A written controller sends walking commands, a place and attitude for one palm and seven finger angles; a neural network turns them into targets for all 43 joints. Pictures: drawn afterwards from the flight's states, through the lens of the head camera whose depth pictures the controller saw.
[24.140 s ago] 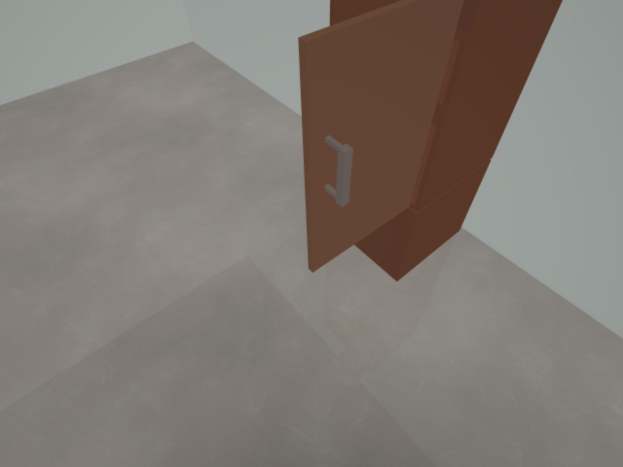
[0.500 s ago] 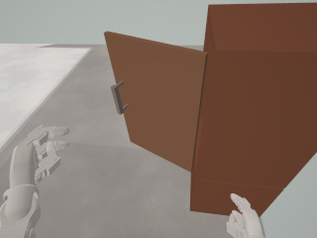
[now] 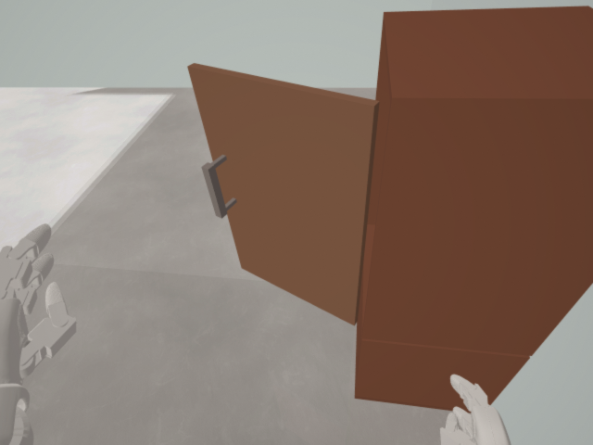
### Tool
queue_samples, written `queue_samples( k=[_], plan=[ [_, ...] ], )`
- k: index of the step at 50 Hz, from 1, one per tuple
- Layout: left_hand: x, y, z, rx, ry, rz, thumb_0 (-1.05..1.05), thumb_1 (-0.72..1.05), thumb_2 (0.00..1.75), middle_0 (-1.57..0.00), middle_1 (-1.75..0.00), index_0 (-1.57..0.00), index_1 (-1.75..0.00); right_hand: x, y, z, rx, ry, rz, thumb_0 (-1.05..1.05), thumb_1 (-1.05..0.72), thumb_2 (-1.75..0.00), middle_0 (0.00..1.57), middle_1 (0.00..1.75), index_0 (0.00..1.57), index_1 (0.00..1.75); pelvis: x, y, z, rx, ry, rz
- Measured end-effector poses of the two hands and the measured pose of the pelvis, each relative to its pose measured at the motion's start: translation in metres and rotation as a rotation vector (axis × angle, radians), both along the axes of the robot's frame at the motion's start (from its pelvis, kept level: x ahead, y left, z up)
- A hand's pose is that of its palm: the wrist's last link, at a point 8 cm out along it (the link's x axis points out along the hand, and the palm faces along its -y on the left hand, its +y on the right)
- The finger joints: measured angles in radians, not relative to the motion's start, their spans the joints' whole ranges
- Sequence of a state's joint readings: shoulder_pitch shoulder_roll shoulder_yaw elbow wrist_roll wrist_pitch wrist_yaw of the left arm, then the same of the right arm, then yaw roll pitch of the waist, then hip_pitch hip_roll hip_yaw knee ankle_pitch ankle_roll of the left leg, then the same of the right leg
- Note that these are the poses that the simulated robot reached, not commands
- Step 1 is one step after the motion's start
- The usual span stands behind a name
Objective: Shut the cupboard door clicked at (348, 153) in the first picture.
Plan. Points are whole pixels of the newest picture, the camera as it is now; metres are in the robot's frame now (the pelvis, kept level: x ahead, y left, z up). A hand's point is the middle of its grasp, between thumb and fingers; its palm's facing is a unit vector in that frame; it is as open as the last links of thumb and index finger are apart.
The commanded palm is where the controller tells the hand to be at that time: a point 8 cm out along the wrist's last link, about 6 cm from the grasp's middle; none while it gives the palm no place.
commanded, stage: draw the hand back to the body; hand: left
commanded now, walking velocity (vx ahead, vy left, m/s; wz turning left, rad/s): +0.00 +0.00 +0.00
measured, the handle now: (221, 186) +0.63 +0.26 -0.01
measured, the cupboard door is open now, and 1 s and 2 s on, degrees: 65 65 65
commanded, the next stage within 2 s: step back with the hand held close in 0.06 s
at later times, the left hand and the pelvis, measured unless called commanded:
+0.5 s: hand (42, 325) +0.18 +0.29 +0.16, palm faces +0.38 -0.77 -0.52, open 7.4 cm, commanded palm +0.12 +0.33 +0.17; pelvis -0.02 +0.03 +0.00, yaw +0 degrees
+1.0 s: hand out of the picture +0.10 +0.30 +0.16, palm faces +0.49 -0.76 -0.43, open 7.4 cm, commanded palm +0.04 +0.34 +0.17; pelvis -0.09 +0.03 -0.01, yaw +2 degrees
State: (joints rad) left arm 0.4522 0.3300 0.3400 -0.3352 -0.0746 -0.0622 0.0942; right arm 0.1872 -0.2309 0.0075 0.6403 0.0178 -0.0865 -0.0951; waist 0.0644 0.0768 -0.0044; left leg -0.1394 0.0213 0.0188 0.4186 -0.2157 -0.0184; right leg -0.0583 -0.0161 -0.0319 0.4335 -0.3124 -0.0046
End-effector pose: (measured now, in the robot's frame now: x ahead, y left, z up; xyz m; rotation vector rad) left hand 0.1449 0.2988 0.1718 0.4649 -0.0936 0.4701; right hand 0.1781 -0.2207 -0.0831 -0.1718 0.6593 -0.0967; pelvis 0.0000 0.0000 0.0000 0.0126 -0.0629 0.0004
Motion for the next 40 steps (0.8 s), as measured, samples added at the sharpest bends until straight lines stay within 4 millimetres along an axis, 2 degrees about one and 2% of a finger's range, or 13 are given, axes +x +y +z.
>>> queue_samples(
  k=[6, 13, 23, 31, 40],
  plan=[
    [0.002, -0.003, 0.004, 0.011, -0.011, -0.019, 0.01, 0.89, 0.90, -0.21, -0.30, -0.21, -0.31, 0.002, 0.000, 0.004, 0.003, -0.017, -0.005, 0.01, -0.90, -0.89, 0.20, 0.30, 0.20, 0.30, 0.001, -0.001, 0.000, -0.002, -0.003, -0.003],
    [0.002, 0.003, 0.010, 0.046, -0.025, -0.016, 0.01, 0.89, 0.90, -0.21, -0.30, -0.21, -0.31, 0.001, 0.001, 0.000, 0.003, 0.009, -0.002, 0.01, -0.90, -0.89, 0.20, 0.30, 0.20, 0.30, -0.001, 0.001, -0.001, -0.016, 0.022, 0.010],
    [-0.001, 0.021, 0.009, 0.111, 0.031, -0.070, 0.01, 0.89, 0.90, -0.21, -0.30, -0.21, -0.31, -0.019, 0.000, -0.004, -0.034, 0.104, -0.089, 0.01, -0.90, -0.89, 0.20, 0.30, 0.20, 0.30, -0.012, 0.023, -0.002, -0.017, 0.072, 0.007],
    [-0.018, 0.037, 0.010, 0.119, 0.002, -0.089, 0.01, 0.89, 0.90, -0.21, -0.30, -0.21, -0.31, -0.044, 0.015, 0.003, -0.050, 0.103, -0.100, 0.01, -0.90, -0.89, 0.20, 0.30, 0.20, 0.30, -0.036, 0.035, -0.003, -0.021, 0.074, -0.003],
    [-0.054, 0.044, 0.006, 0.134, -0.060, -0.079, 0.01, 0.89, 0.90, -0.21, -0.30, -0.21, -0.31, -0.073, 0.025, 0.005, -0.067, 0.068, -0.065, 0.01, -0.90, -0.89, 0.20, 0.30, 0.20, 0.30, -0.065, 0.037, -0.009, -0.040, 0.073, 0.019]
  ],
)
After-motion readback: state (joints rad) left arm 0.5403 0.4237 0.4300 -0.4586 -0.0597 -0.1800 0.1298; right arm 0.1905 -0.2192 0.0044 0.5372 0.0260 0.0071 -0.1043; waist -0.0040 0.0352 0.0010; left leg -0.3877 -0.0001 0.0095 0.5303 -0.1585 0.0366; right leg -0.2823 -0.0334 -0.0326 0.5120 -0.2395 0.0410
